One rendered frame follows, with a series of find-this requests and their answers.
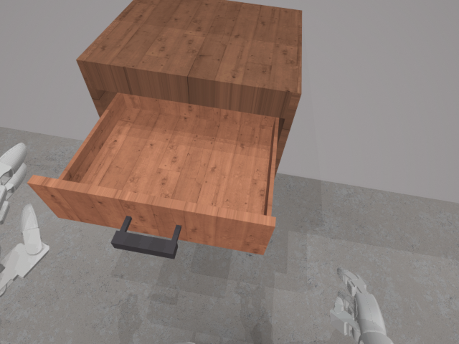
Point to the handle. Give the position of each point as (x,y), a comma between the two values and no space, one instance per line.
(145,244)

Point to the robot right hand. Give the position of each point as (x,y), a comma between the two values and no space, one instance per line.
(363,313)

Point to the robot left hand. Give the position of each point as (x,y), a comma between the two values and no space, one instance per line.
(23,258)

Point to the cabinet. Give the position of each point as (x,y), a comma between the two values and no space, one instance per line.
(216,53)

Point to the drawer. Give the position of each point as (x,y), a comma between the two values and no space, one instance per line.
(167,163)

